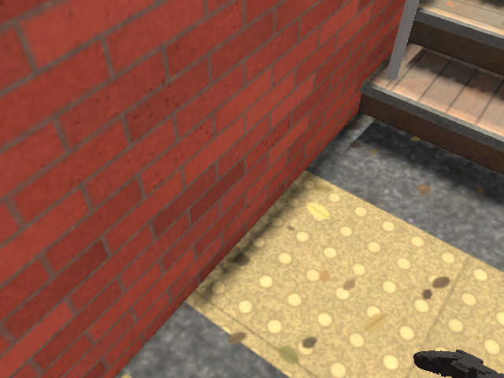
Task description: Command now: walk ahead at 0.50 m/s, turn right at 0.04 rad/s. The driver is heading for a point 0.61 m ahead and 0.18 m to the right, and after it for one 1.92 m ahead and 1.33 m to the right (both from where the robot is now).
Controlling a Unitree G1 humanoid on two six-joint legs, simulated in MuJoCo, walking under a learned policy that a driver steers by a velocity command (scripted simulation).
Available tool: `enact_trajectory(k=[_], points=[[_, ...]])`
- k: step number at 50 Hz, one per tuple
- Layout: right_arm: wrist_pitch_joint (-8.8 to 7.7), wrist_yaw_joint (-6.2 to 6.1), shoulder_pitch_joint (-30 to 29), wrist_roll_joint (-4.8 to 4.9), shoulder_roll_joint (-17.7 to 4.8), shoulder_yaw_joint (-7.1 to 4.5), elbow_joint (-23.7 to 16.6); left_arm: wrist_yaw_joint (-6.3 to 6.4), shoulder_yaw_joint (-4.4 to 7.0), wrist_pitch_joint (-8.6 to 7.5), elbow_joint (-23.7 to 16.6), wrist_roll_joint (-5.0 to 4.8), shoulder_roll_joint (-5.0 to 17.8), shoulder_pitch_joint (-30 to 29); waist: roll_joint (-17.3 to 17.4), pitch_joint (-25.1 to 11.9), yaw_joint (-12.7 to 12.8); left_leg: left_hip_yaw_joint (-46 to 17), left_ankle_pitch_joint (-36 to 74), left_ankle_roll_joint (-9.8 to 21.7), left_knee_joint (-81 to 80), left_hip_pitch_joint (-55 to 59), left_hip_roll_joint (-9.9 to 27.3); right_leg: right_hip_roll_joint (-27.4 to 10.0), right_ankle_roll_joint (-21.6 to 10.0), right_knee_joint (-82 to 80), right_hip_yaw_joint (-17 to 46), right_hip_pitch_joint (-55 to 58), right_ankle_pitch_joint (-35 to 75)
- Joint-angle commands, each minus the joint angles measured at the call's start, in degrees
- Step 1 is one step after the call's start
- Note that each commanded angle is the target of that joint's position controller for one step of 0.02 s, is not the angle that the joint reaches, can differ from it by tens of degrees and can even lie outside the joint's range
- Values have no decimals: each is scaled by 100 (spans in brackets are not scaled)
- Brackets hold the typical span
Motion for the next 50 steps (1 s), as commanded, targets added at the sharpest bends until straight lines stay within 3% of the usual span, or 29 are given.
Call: enact_trajectory(k=[1,2,3,5,7,10,11,13,16,17,19,22,23,24,25,26,27,28,29,30,31,33,35,36,42,44,46,48,50], points=[[-169,-243,2486,-305,-1463,-477,82,55,-31,-78,-627,-203,174,-170,945,-1557,-1372,-2900,-1984,925,-666,4146,2111,-229,-200,3500,73,-2990,1729],[-111,-246,2411,-192,-1493,-522,184,75,76,-18,-546,-83,559,-110,1160,-1315,-1192,-4385,-1702,1343,-1474,3826,2708,243,-178,4402,370,-3928,-723],[-84,-167,1958,-77,-1047,-405,151,87,126,76,-529,-27,682,-395,501,-808,-1010,-3316,-1393,1216,-1351,3382,2354,-155,-243,4558,676,-4027,-374],[-160,-69,1508,55,-473,-263,201,-9,92,170,-546,29,443,-655,309,-301,-706,-1841,-460,811,-1553,2369,1755,-493,-215,3899,641,-3538,97],[-259,-113,1435,71,-515,-261,290,-128,85,304,-499,177,343,-693,501,-1,-579,-1156,255,593,-1824,1720,1499,-523,-104,3825,542,-3174,484],[-365,-100,1544,127,-667,-325,436,-259,95,345,-642,175,283,-1046,511,194,-508,-530,497,578,-2090,1644,1442,-649,-30,3482,523,-3473,1176],[-366,-84,1552,133,-571,-311,459,-268,98,348,-679,170,238,-1168,489,227,-500,-282,657,535,-2065,1629,1344,-681,-4,3078,487,-3415,1439],[-387,-80,1583,142,-636,-352,522,-320,58,351,-826,168,140,-1578,603,331,-580,171,855,416,-2062,1400,1240,-695,17,2407,294,-3116,1904],[-405,-129,1877,170,-845,-428,734,-398,53,390,-1120,170,166,-2160,551,545,-665,378,602,334,-2240,1338,1447,-706,-104,1814,67,-2797,2081],[-405,-200,2009,201,-922,-465,819,-390,78,422,-1255,240,218,-2362,475,717,-694,263,497,331,-2270,1692,1637,-754,-137,1717,84,-3172,1958],[-333,-255,2089,158,-941,-483,925,-402,99,436,-1366,258,256,-2532,426,796,-725,403,887,256,-2033,2340,1733,-737,-276,1438,20,-3516,1671],[-157,-294,2076,62,-1142,-524,1008,-383,134,433,-1480,259,283,-2469,589,457,-636,845,2553,80,-1024,2790,1689,-357,-562,1214,-365,-3060,797],[-96,-297,2102,71,-1194,-525,1020,-361,180,400,-1432,277,349,-2125,562,155,-484,1001,3409,43,-227,2677,1660,-82,-683,1096,-471,-2433,591],[-34,-299,2063,106,-1240,-514,991,-324,259,336,-1218,303,427,-1316,363,-342,-94,1188,3637,-40,996,2295,1498,227,-842,786,-515,-1347,703],[-12,-275,2106,168,-1061,-433,793,-240,432,292,-938,395,900,-284,-334,-1099,268,1301,2533,-219,2784,960,1210,-236,-1171,536,459,407,-105],[-46,-142,1984,130,-476,-257,327,-130,551,316,-1030,255,1411,-181,-1777,-1573,119,1063,-2118,-492,4779,-1272,350,-1879,-1648,-33,3406,1760,-1052],[-78,-116,1491,86,-650,-305,107,-48,582,355,-1246,170,1617,-278,-1246,-1806,113,-187,-2332,-476,5546,-2029,17,-2297,-1753,-742,4929,1957,137],[-104,-109,984,147,-770,-310,29,24,586,371,-1177,159,1474,-354,-423,-1150,122,-496,-1534,-424,5465,-2224,342,-2070,-1579,-484,3690,1516,1733],[-123,-133,1105,208,-690,-247,119,72,513,353,-1150,145,1189,-528,-115,-713,-137,-479,-1098,-413,4947,-1895,561,-1862,-1384,-276,2842,794,3016],[-62,-171,1226,200,-687,-237,201,47,427,299,-1140,163,911,-741,-55,-476,-385,-473,-1106,-443,4611,-1565,667,-1598,-1196,-296,2440,275,3650],[59,-184,1386,112,-715,-232,244,28,351,251,-1171,105,734,-902,-202,-443,-584,-490,-1138,-500,4382,-1189,689,-1383,-1093,-395,2156,-157,3864],[250,-130,1352,-10,-744,-258,211,9,306,165,-1137,29,681,-886,-296,-369,-687,-402,-1100,-640,4065,-963,590,-1186,-1051,-571,2001,-538,4068],[323,-87,1114,-4,-645,-240,153,26,348,133,-1043,11,844,-721,-302,-212,-670,-349,-718,-745,3619,-1108,529,-1036,-992,-733,1904,-683,3943],[348,-78,920,4,-583,-239,104,34,373,143,-924,-53,889,-490,-343,-109,-615,-326,-509,-775,3432,-1266,512,-958,-898,-778,1860,-671,3897],[312,-104,-385,78,-637,-221,-215,59,398,147,-642,-60,896,214,-431,180,-122,-387,534,-826,1946,-1888,347,-900,-637,-741,2173,-69,3791],[270,-65,-589,97,-620,-193,-254,93,385,128,-512,-42,869,335,-435,295,-101,-335,665,-769,1403,-1733,235,-883,-614,-702,2158,11,3875],[233,-49,-912,155,-570,-157,-315,107,369,110,-418,-6,836,474,-468,311,92,-192,842,-650,998,-1492,161,-932,-590,-710,2139,138,4119],[189,-45,-905,183,-614,-155,-340,138,363,92,-315,5,872,434,-473,371,22,-183,837,-462,614,-1007,93,-1013,-569,-681,2154,162,4411],[125,-105,-186,220,-902,-271,-27,158,335,36,-247,-15,832,302,-622,215,-299,-123,272,-196,471,86,-154,-929,-439,-222,1958,125,5776]])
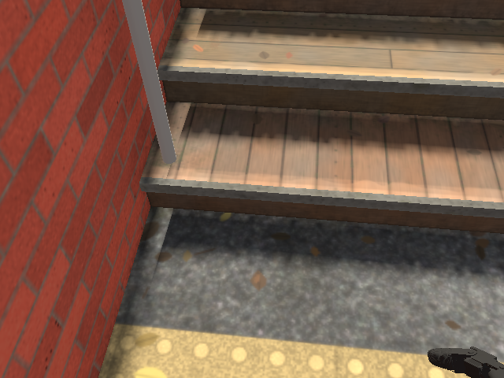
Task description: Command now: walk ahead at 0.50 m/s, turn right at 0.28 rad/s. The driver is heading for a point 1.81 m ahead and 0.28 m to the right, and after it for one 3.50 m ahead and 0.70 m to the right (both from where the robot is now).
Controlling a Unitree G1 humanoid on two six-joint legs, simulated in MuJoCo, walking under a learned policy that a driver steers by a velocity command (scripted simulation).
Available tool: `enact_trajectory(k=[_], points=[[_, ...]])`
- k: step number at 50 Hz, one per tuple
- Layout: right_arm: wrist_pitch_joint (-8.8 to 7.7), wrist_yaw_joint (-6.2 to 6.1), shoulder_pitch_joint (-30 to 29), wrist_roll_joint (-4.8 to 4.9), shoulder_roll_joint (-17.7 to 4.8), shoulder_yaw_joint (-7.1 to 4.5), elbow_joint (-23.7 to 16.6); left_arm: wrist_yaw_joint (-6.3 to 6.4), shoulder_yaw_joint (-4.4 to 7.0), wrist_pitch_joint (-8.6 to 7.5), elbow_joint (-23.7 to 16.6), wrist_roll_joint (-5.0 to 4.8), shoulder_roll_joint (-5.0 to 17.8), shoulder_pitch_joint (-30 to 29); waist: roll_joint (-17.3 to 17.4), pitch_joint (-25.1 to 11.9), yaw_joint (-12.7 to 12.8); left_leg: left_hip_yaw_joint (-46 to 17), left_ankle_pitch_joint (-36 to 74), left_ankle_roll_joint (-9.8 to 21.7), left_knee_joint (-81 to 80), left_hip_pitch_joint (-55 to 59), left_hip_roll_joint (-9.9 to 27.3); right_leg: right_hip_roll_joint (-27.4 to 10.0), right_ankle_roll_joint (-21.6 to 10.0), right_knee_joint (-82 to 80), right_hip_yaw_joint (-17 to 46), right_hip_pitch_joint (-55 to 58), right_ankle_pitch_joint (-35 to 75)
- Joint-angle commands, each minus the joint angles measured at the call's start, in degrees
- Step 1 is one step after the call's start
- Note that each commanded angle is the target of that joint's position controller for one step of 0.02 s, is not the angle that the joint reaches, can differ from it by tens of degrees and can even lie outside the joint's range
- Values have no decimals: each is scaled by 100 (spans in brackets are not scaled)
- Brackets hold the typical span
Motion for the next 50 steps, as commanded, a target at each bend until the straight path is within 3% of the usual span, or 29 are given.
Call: enact_trajectory(k=[1,2,3,4,5,6,7,8,9,13,18,22,23,24,25,26,27,28,29,30,31,32,33,35,38,40,46,48,50], points=[[-247,-145,704,72,-914,-291,32,10,193,-184,-99,0,915,106,-627,-255,-489,84,-318,392,-222,1628,-352,-1426,23,948,428,-266,6100],[-322,-224,1527,8,-1021,-334,266,0,221,-199,-85,33,1026,-233,-834,-458,-966,-189,-354,528,-540,2372,-163,-1117,30,1938,256,-473,5831],[-394,-293,2408,-154,-1440,-429,350,-21,108,-228,-237,27,635,-300,-97,-1136,-1293,-1433,-1174,856,-732,3563,943,-814,52,3536,35,-1258,4313],[-349,-258,2644,-229,-1858,-546,403,5,52,-149,-113,-166,216,696,1490,-1854,-943,-4124,-1949,1876,-1197,4809,2390,200,355,5636,-490,-2891,-185],[-286,-172,2267,9,-1213,-422,470,27,72,-136,-66,157,643,226,827,-1228,-844,-4431,-3146,1689,-1764,4056,2193,-68,217,5766,-241,-3504,-760],[-266,-152,1659,39,-953,-362,378,-34,86,-149,-160,147,653,-234,614,-457,-716,-3561,-3128,1546,-1896,3313,1876,-312,247,5570,-272,-3627,-185],[-273,-146,1414,5,-770,-321,397,-71,49,-170,-203,145,593,-496,341,-211,-677,-2958,-2355,1420,-1974,2979,1617,-446,286,5303,-387,-3652,100],[-298,-167,1474,9,-704,-289,494,-97,38,-149,-211,207,556,-675,248,-60,-673,-2483,-1618,1322,-2032,2817,1412,-557,354,5067,-486,-3693,224],[-339,-180,1570,35,-684,-270,618,-122,11,-99,-209,272,478,-693,303,-49,-606,-2164,-1153,1250,-2103,2720,1262,-646,442,4877,-603,-3629,370],[-505,-119,2016,173,-705,-268,906,-197,-68,18,-221,294,229,-1043,471,4,-574,-1502,-338,1223,-2353,2702,1118,-890,629,4060,-1064,-3892,676],[-575,-77,2434,216,-709,-279,1053,-312,-146,31,-601,223,34,-2313,545,290,-778,-995,-457,997,-2669,2485,1016,-1087,709,2650,-1377,-3929,1926],[-615,-78,2553,237,-749,-302,1056,-333,-102,35,-751,214,115,-2805,447,358,-751,-795,-73,854,-2534,2548,1126,-1045,640,2020,-1430,-3487,2210],[-631,-60,2535,255,-712,-283,1082,-334,-119,36,-732,137,81,-2767,546,341,-701,-679,155,835,-2452,2566,1122,-1031,563,1825,-1452,-3235,2101],[-600,-26,2503,204,-920,-348,1154,-299,-78,60,-729,121,211,-2860,391,414,-768,-591,381,831,-2396,2529,1109,-1022,563,1716,-1602,-3060,1819],[-592,3,2422,120,-751,-303,1149,-298,-71,83,-717,122,181,-2799,722,383,-702,-559,950,811,-2221,2629,1031,-988,481,1607,-1640,-2827,1695],[-508,-19,2458,32,-890,-326,1292,-280,-32,68,-648,150,317,-2503,705,320,-544,-499,1763,706,-1791,2910,1098,-930,416,1303,-1583,-2540,1386],[-439,-29,2663,-40,-868,-344,1359,-250,18,2,-438,191,396,-1806,537,-166,-289,-249,2516,601,-709,3091,927,-751,266,1044,-1687,-1740,1283],[-406,-37,2775,-42,-719,-295,1362,-193,99,-83,-145,283,628,-884,169,-794,13,-52,2004,529,598,2588,691,-1001,85,1091,-1445,-560,1094],[-399,-14,3118,56,-171,-149,1094,-104,212,-120,-112,410,1205,-135,-1098,-1677,57,260,-303,376,2669,1184,222,-2734,-313,906,775,886,239],[-419,-15,3485,149,-204,-190,1133,-108,290,-21,-11,163,1440,-118,-2224,-2128,-104,-73,-2815,347,3876,50,-536,-3374,-837,-232,3086,1226,350],[-377,-41,2915,51,-636,-286,1127,-116,202,21,-96,49,1022,-779,-1156,-1227,-322,-413,-2339,441,4095,-340,-20,-3032,-652,-157,2162,526,200],[-406,4,2328,52,-591,-273,1054,-122,112,-27,-136,59,637,-1175,-686,-575,-343,-383,-1802,459,3921,-313,156,-2711,-547,-189,1243,-266,776],[-403,29,2154,48,-470,-249,1046,-126,50,-69,-91,84,446,-1343,-515,-329,-496,-370,-1514,452,3552,-71,347,-2426,-362,-340,642,-772,1452],[-261,85,2219,-96,-354,-231,1129,-98,-10,-144,72,48,291,-1319,-651,-249,-711,-308,-1374,351,3163,394,438,-2122,-213,-494,-45,-1213,2380],[-133,146,1993,-96,-239,-230,1103,-121,-14,-250,302,17,322,-1004,-573,-266,-773,-165,-1190,244,2908,216,371,-2032,-288,-625,-407,-1060,2869],[-105,166,1480,-138,-207,-215,979,-109,-18,-252,410,23,354,-857,-537,-47,-686,-48,-841,143,2546,-94,411,-1983,-306,-791,-557,-1027,2815],[-176,153,68,-49,-139,-122,612,-59,-24,-258,739,42,459,-439,-491,274,-368,240,-53,64,604,-29,260,-1885,-221,-890,-882,-685,3245],[-193,122,-106,-43,-111,-89,577,-23,-19,-278,851,54,503,-368,-577,329,-341,293,-77,154,177,101,211,-1953,-276,-825,-913,-485,3467],[-192,39,110,-50,-51,-67,652,41,-48,-263,954,94,354,-289,-572,198,-429,386,-360,331,286,487,90,-2071,-339,-453,-970,-375,4054]])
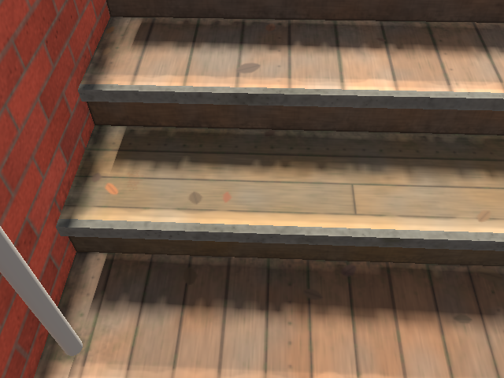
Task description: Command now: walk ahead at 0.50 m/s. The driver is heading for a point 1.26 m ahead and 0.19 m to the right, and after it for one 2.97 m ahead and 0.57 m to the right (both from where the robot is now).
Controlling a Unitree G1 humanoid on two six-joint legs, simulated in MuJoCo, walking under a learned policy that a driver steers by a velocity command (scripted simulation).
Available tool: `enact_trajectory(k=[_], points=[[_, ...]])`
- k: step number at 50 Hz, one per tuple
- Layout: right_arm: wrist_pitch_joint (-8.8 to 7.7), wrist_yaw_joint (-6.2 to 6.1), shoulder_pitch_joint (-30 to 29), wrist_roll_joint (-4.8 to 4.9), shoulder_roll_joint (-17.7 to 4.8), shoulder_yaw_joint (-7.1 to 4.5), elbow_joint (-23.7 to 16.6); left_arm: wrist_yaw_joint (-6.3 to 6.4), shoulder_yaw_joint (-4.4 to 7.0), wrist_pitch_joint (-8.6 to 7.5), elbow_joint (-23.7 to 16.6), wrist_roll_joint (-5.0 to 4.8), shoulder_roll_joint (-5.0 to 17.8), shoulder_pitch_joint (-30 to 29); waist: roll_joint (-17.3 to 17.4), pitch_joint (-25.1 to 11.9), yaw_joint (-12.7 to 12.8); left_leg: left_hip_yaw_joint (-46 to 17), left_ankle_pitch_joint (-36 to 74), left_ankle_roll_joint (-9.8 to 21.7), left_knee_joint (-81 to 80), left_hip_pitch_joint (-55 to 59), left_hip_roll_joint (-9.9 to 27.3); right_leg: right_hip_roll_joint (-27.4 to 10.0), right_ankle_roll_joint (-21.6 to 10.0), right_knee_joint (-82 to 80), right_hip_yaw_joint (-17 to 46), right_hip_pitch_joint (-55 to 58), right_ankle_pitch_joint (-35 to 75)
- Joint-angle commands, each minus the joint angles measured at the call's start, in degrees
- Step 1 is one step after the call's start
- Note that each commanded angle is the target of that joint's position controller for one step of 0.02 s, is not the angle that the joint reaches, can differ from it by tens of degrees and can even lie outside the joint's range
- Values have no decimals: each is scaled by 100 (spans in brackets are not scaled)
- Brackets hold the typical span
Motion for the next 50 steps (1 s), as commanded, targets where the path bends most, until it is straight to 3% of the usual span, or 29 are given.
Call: enact_trajectory(k=[1,3,4,5,6,7,8,11,16,17,19,20,22,24,26,27,28,29,31,32,33,34,36,38,41,44,47,48,50], points=[[-110,-117,-2,-7,-294,-42,-264,101,133,-67,-95,13,775,39,-588,146,-287,190,-300,245,-141,644,-280,-1705,-602,439,565,-323,4291],[-211,-210,896,-56,-428,-129,48,115,160,-46,-65,-20,918,-113,-478,-244,-704,352,-458,454,-718,1687,-634,-1520,-478,1689,420,-307,5535],[-293,-257,1755,-123,-607,-210,336,106,138,-48,-75,-52,901,-170,-368,-614,-1029,140,-337,598,-1078,2813,-480,-1275,-363,2748,312,-890,4934],[-338,-318,2752,-239,-1188,-351,498,97,54,-67,-266,-79,642,-202,351,-1214,-1329,-1489,-356,962,-1328,4056,992,-864,-216,4586,34,-2008,2596],[-301,-258,2668,-200,-1647,-449,575,50,-14,-29,-202,-135,108,602,1476,-1393,-736,-3956,262,1884,-1972,4746,2242,80,-63,6263,74,-3754,-1649],[-237,-192,2036,25,-1141,-384,485,29,103,43,-132,96,649,113,321,-791,-626,-3555,-1227,1737,-2158,3975,1878,-501,-139,6435,650,-4115,-1244],[-224,-151,1339,107,-790,-278,334,-63,133,47,-317,100,657,-440,134,-185,-469,-2835,-1955,1493,-2449,3167,1561,-763,-101,6146,616,-4159,-565],[-261,-125,1626,75,-206,-97,678,-167,84,228,-326,123,227,-420,156,-37,-221,-1798,-861,1193,-2532,2475,993,-879,49,7460,310,-4370,-109],[-397,-148,2213,69,-393,-76,1059,-136,19,411,-843,157,14,-1277,43,250,-223,-1218,29,1227,-2615,2082,858,-1043,274,8109,65,-5616,166],[-406,-157,2663,19,-304,-55,1236,-54,-29,467,-874,106,-219,-1383,407,160,-392,-1409,-161,1446,-2549,2312,979,-848,288,9444,-172,-6230,-321],[-419,-181,2837,8,-328,-29,1315,61,-80,515,-1362,103,-239,-1988,286,488,-407,-1705,-1362,1520,-2619,2609,1199,-1046,239,10278,105,-7727,-860],[-436,-170,3100,-26,-273,24,1433,165,-216,512,-1784,53,-519,-2791,517,742,-629,-1885,-1130,1527,-2690,2972,1466,-931,88,11577,11,-8879,-1474],[-484,-191,3167,-48,-290,76,1541,242,-352,440,-2392,29,-533,-3411,96,865,-542,-1698,-1654,1172,-2817,3198,1490,-1071,-146,11376,320,-9633,-1914],[-398,-334,3180,10,-96,143,1668,127,-511,332,-2842,141,-631,-3776,-72,936,-490,-1141,-1641,834,-3197,2632,939,-1250,-133,9640,12,-8897,-1558],[-341,-483,3049,147,-262,117,1524,-50,-575,433,-2963,157,-633,-3317,-104,476,-317,-734,-100,1005,-4025,2068,907,-1338,-113,7940,-275,-6905,-752],[-371,-461,2805,209,-283,142,1355,-89,-571,459,-2889,57,-697,-3153,-156,286,-339,-428,1283,1054,-4271,1795,853,-1159,-169,7299,-560,-5612,-591],[-350,-393,2491,364,-350,196,1240,-46,-596,440,-2805,-90,-704,-2814,-10,-190,19,70,5000,1048,-3725,1414,662,-764,-331,6543,-935,-3773,-312],[-366,-343,2701,351,-802,88,1157,16,-474,453,-2500,-141,-485,-1912,602,-1162,288,80,7594,1048,-2635,2051,831,-277,-352,6484,-1004,-2620,-528],[-415,-201,2262,298,-1357,-154,991,11,-201,416,-2083,-27,110,-514,1064,-1932,1039,-16,8647,625,-67,3389,949,-29,-500,4650,-502,-1980,-466],[-459,-142,2391,196,-1038,-140,905,1,-19,369,-1823,177,586,-59,612,-2067,977,-207,6087,465,1720,2737,624,-709,-694,3890,1091,-1359,-942],[-473,49,2776,301,-136,-80,511,86,278,423,-1362,51,1595,213,-2183,-2459,446,-437,-743,-6,4474,469,-1023,-2562,-1337,1585,4734,-195,933],[-452,114,2805,24,-208,-142,485,82,308,461,-1417,-21,1346,-288,-1147,-2533,149,-1519,-806,175,5916,13,-810,-2603,-1123,987,5707,-598,194],[-396,10,1982,-116,146,-126,-32,-9,164,259,-954,-57,463,-1174,-30,-666,-471,-953,-200,314,6570,-907,-295,-2267,-852,1222,3966,-2216,-919],[-276,-124,1440,-54,428,-9,-345,-48,-21,110,-376,86,-384,-901,-198,-70,-578,-1078,-323,593,7182,-1598,-252,-1795,-601,1288,2561,-2851,-795],[-81,-170,1097,-2,873,211,-664,-143,-47,-12,288,42,-470,-72,-422,52,-644,-1216,-570,793,8170,-3144,-451,-1521,-349,1237,1520,-2301,115],[19,-144,548,39,577,210,-865,-137,-100,-101,88,-2,-209,-400,-202,172,-747,-555,-243,543,6682,-2911,-455,-1245,-2,608,661,-3006,746],[56,-252,14,29,758,281,-1021,-77,-86,-208,359,-24,34,471,-684,28,-462,-23,-744,473,7849,-4166,-391,-1416,-370,471,951,-1967,1010],[42,-300,-564,52,954,384,-1318,-48,-104,-220,399,-33,83,722,-677,240,-322,117,-1173,509,8358,-4865,-348,-1570,-385,369,1067,-1591,1392],[-7,-265,-1240,38,929,504,-1728,52,-119,-150,518,-56,25,1162,-455,299,-216,243,-1372,536,7282,-4972,-91,-1498,-205,64,1015,-1212,1010]])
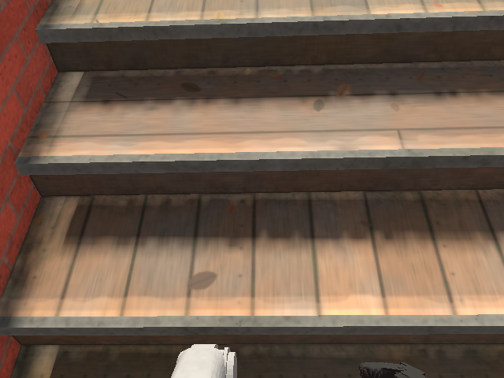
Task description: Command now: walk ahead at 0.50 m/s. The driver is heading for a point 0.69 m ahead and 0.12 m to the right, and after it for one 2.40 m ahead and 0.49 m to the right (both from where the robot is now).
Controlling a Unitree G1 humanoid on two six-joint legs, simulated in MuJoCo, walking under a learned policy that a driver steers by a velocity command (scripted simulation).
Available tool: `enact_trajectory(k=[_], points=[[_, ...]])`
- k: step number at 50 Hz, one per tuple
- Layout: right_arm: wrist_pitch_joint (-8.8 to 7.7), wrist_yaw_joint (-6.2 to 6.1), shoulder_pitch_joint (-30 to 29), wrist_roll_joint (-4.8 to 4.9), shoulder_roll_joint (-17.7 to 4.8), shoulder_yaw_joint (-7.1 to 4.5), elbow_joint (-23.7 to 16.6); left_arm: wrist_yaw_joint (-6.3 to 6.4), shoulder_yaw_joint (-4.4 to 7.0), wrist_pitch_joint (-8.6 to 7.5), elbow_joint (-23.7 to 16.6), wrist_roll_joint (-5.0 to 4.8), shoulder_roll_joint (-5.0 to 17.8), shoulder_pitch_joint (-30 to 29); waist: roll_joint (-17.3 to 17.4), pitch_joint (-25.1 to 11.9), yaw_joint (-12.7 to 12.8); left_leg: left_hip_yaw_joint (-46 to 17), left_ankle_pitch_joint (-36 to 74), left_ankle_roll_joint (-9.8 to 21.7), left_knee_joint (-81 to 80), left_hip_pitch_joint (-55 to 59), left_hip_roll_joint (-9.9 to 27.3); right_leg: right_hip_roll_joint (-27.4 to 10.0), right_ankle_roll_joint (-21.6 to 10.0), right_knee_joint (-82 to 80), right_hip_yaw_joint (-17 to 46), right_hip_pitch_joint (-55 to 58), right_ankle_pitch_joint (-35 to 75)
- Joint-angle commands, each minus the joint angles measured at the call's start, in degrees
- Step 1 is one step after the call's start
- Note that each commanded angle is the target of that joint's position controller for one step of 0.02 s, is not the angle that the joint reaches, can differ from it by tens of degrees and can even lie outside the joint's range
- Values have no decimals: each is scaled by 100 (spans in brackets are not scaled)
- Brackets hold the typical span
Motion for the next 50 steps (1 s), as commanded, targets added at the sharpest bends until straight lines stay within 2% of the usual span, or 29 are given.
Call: enact_trajectory(k=[1,3,4,6,7,8,9,10,11,12,14,16,18,21,24,29,31,32,34,35,36,37,38,39,41,43,45,47,50], points=[[-97,4,-1218,0,-63,129,-910,175,56,-47,-64,-18,585,559,-501,632,-1,473,-439,6,-479,-933,267,-1292,-166,-1560,1347,498,1621],[-26,111,-1323,-106,-203,133,-969,358,116,42,-130,-77,709,738,-351,308,166,777,-632,-16,-1985,365,336,-1385,-394,-2377,1208,806,2695],[14,148,-1392,-48,-119,164,-1022,406,129,91,-93,-72,719,848,-375,333,184,853,-844,30,-2621,697,309,-1446,-490,-2504,1044,1123,3223],[-16,204,-810,209,-167,139,-678,375,73,83,-504,-123,829,329,-422,-135,-312,1544,-1117,278,-4022,2949,-350,-1396,-476,-1719,281,809,8061],[-12,120,118,278,-333,29,-366,342,124,86,-518,-128,1002,553,-1039,-801,-605,1642,-1174,364,-4095,4154,-738,-1645,-602,-807,368,918,10433],[-17,72,1111,228,-627,-111,-72,265,210,11,-613,-158,1360,302,-1408,-1204,-1133,1207,-1138,486,-4728,4827,-725,-1824,-553,292,397,1308,10807],[-34,54,1854,54,-986,-263,220,169,310,-85,-786,-226,1518,-30,-1386,-1664,-1488,299,-1099,656,-5324,5829,-428,-1638,-386,1624,336,938,9841],[-27,-20,2343,-24,-1500,-474,533,21,291,-128,-1127,-315,1139,86,-32,-1873,-1359,-2475,-2435,1395,-6519,6977,796,-767,-34,3826,385,-1191,7769],[117,-56,2133,-2,-1758,-639,586,-133,419,-148,-1282,-27,1139,-596,967,-1817,-1412,-5458,-3119,1710,-9309,6634,1508,484,124,6497,594,-2084,1404],[82,-16,1254,90,-1673,-640,656,-188,358,-102,-1713,171,595,-564,382,-1119,-576,-5403,-3695,1409,-9536,6044,1643,7,57,7672,1483,-2877,1384],[-155,-33,1100,3,-846,-500,1196,-66,279,-40,-2270,190,263,-1375,-827,286,-179,-3644,-2607,923,-9127,4606,1493,-325,-187,8120,1233,-3639,1650],[-414,22,1402,-150,-156,-321,1769,72,79,121,-2352,72,-226,-1177,-625,496,198,-2359,-1256,579,-8917,4389,1108,-282,-381,8793,1432,-4232,1367],[-540,179,1938,-68,-339,-345,2200,96,-93,294,-2512,72,-564,-1330,-154,551,250,-1600,-472,393,-8924,4877,889,-226,-463,9470,1405,-5265,1085],[-675,226,1815,7,-465,-265,2072,108,-70,418,-2561,35,-205,-1770,-500,718,297,-713,-29,-7,-9310,4472,757,-271,-268,8160,1229,-5299,1560],[-813,187,2736,4,-928,-339,2301,208,-52,467,-2770,2,-245,-2566,307,503,-125,-633,1023,132,-9457,5628,883,-84,-189,8982,656,-6392,951],[-689,-76,3600,-20,-860,-316,2449,225,-206,433,-3716,26,-245,-4337,233,704,-444,-183,1475,-203,-10176,7200,1045,-434,-276,7821,278,-7327,-255],[-571,-238,3398,95,-1008,-374,2302,7,-273,543,-3714,57,-194,-4251,390,358,-428,303,2464,125,-11063,7057,1023,-709,-312,5931,-427,-5510,-395],[-563,-242,3111,195,-981,-305,2102,-60,-261,571,-3502,9,-203,-3989,-46,204,-315,772,5062,57,-10776,6908,923,-384,-458,5196,-1006,-4356,-516],[-619,-282,3271,235,-1630,-451,1960,29,-137,646,-3178,-147,29,-2963,703,-601,162,781,10009,85,-9314,7262,1467,310,-586,4368,-1489,-2506,-720],[-643,-249,3205,336,-1900,-517,1819,80,-38,662,-2893,-140,265,-1944,1164,-1337,641,740,10996,94,-8042,7711,1669,495,-794,3897,-1160,-1638,-640],[-687,-149,2795,324,-2016,-563,1525,40,101,617,-2636,10,589,-1327,1359,-1712,989,805,10003,12,-6606,7366,1456,396,-998,3038,-217,-665,-447],[-774,1,2634,293,-1732,-526,1005,61,326,601,-2470,43,1192,-1012,249,-1906,988,635,6965,-310,-4265,5056,671,-617,-1682,1911,2472,738,-1209],[-801,190,1936,123,-1692,-647,702,133,534,734,-2413,-2,1634,-1350,-968,-2041,820,154,606,-658,-1583,3911,-726,-1600,-2144,-419,5735,741,-102],[-795,243,2170,3,-1314,-632,398,165,568,678,-2487,-48,1597,-2073,-354,-1831,163,-864,761,-571,-550,3455,-213,-1830,-1942,-625,5566,489,814],[-641,50,1629,-45,-851,-485,-53,169,435,471,-2074,6,956,-2202,634,-200,-293,-649,598,-474,-440,2807,33,-1464,-1489,-68,4052,-1139,1288],[-481,-65,1648,-79,-613,-352,-259,150,316,370,-1673,141,559,-1889,184,151,-502,-574,-1,-336,407,1967,52,-1079,-1234,-102,2941,-1346,2116],[-327,-137,1432,-149,-388,-211,-514,133,333,311,-1461,60,690,-1655,83,282,-660,-638,25,-322,2,1547,162,-778,-880,-52,2129,-1415,2797],[-221,-114,1419,-204,-792,-309,-424,86,345,236,-1665,5,865,-1610,173,256,-624,-299,275,-457,-1267,1672,264,-513,-492,-127,1766,-1389,3744],[-113,-213,690,-132,-486,-225,-614,148,456,148,-1578,150,1260,-687,-439,-263,-108,76,-269,-512,689,198,-63,-720,-350,191,2259,0,4828]])
Next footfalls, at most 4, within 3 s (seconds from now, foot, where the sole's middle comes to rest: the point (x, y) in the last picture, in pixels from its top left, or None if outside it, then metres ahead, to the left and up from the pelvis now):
0.16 left None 0.30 0.07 -0.62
0.72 right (321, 269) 0.64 -0.09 -0.47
1.30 left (284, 130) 0.95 -0.01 -0.32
1.88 right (365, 141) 0.91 -0.20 -0.32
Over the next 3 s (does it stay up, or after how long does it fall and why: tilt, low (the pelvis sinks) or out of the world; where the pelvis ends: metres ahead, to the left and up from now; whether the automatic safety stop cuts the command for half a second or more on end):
stays up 0.94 -0.08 0.46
